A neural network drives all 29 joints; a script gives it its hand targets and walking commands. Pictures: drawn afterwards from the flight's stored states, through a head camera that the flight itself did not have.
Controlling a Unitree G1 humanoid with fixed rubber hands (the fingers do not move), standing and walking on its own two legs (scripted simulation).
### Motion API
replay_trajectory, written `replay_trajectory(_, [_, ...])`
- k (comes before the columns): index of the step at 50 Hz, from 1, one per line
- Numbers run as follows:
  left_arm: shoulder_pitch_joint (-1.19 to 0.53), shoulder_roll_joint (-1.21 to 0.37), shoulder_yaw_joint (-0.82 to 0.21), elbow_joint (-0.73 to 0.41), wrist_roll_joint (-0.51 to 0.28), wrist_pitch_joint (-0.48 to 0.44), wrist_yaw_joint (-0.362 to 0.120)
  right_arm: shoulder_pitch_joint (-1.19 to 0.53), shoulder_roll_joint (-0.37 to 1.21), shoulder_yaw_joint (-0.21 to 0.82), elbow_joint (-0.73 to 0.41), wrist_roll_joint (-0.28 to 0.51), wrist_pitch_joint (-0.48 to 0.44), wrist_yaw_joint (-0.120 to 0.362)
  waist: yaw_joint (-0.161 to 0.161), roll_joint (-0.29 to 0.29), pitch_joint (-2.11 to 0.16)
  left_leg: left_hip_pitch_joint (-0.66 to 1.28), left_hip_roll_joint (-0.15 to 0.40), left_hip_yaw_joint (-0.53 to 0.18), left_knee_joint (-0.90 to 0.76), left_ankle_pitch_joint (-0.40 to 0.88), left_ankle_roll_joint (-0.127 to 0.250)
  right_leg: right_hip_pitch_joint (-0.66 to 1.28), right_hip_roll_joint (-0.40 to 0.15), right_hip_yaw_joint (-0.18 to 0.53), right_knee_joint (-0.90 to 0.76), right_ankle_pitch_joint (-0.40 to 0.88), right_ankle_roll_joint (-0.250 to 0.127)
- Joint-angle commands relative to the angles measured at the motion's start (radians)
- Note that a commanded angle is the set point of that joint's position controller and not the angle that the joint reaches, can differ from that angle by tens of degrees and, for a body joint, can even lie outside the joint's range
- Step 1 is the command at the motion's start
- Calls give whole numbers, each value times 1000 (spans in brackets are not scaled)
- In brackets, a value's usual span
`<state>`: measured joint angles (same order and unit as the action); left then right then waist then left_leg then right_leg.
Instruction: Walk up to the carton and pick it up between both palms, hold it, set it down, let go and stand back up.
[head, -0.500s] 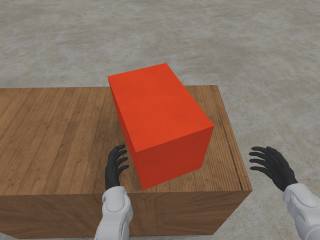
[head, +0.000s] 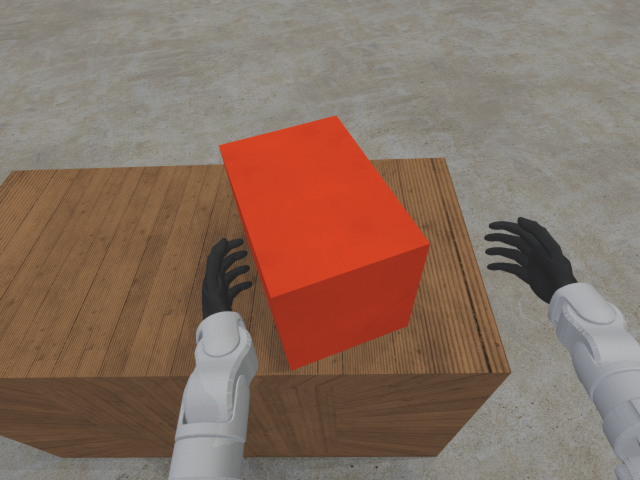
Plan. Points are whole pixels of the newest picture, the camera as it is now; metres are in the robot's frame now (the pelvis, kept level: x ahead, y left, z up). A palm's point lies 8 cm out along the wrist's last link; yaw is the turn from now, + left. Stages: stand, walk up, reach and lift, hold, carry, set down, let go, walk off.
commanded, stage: reach and lift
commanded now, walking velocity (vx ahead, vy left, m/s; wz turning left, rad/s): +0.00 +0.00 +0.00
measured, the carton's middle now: (314, 237) +0.48 +0.10 -0.03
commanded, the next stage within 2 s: none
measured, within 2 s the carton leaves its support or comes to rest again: neither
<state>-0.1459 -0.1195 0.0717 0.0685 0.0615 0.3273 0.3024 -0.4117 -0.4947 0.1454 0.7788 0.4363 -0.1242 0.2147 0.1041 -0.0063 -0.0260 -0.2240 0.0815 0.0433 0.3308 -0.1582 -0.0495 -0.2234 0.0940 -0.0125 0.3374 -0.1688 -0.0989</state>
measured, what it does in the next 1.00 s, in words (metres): stands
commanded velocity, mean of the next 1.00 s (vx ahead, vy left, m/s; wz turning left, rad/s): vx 0.00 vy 0.00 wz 0.00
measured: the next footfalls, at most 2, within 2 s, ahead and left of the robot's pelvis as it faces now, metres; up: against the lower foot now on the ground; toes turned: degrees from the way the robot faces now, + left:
none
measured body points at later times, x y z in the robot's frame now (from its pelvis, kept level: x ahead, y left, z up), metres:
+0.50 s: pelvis +0.00 +0.00 +0.00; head +0.03 -0.01 +0.45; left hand +0.34 +0.21 +0.11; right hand +0.45 -0.18 +0.11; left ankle +0.00 +0.16 -0.75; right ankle +0.00 -0.05 -0.75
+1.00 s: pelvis -0.01 +0.01 +0.00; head +0.05 -0.01 +0.44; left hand +0.37 +0.23 +0.14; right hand +0.50 -0.14 +0.14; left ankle +0.00 +0.16 -0.75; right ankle +0.00 -0.05 -0.75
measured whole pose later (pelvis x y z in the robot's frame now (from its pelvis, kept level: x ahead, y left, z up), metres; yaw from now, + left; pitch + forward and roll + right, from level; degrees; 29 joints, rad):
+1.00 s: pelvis -0.01 +0.01 +0.00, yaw +1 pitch +12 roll +0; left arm -0.69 -0.04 0.19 0.23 -0.04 0.62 0.30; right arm -1.01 -0.54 0.12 1.01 0.37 0.19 0.19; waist 0.20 0.04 -0.10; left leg -0.42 0.07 0.02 0.34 -0.12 -0.05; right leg -0.41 0.08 -0.03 0.33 -0.13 -0.08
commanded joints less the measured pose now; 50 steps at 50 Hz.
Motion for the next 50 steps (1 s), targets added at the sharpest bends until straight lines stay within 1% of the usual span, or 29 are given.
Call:
replay_trajectory(1, [-287, -6, -10, -170, -1, 0, -10, -335, -199, -70, -139, -4, 5, -13, 0, -123, -320, 32, -52, -32, -17, 129, 66, 227, -104, 155, -27, 373, 39])
replay_trajectory(14, [-480, 50, 55, -156, -27, 136, -19, -554, -192, -68, -120, -22, 141, -43, 29, -121, -387, -2, -56, -40, -24, 155, 60, 267, -108, 150, -15, 421, 71])
replay_trajectory(19, [-542, 68, 69, -145, -39, 182, -23, -628, -197, -67, -97, -26, 182, -47, 35, -116, -417, -8, -59, -40, -22, 175, 55, 267, -100, 133, -4, 457, 77])
replay_trajectory(24, [-610, 84, 77, -138, -51, 214, -24, -704, -204, -71, -74, -34, 210, -45, 42, -108, -454, -11, -61, -39, -18, 189, 49, 252, -89, 113, 5, 460, 79])
replay_trajectory(31, [-697, 101, 79, -118, -68, 240, -19, -801, -215, -74, -30, -42, 235, -37, 50, -101, -507, -13, -61, -36, -4, 210, 40, 219, -72, 86, 11, 440, 76])
replay_trajectory(37, [-779, 118, 83, -92, -83, 257, -12, -889, -223, -76, 3, -47, 255, -31, 63, -97, -557, -19, -60, -33, 10, 228, 30, 193, -60, 70, 16, 419, 77])
replay_trajectory(42, [-844, 133, 93, -52, -90, 265, -7, -959, -226, -75, 39, -53, 270, -28, 74, -102, -587, -37, -61, -30, 17, 231, 25, 187, -56, 63, 23, 415, 83])
replay_trajectory(50, [-939, 160, 119, 25, -97, 254, -7, -1060, -216, -72, 88, -68, 288, -27, 91, -122, -635, -91, -65, -24, 18, 224, 20, 207, -57, 59, 41, 450, 100])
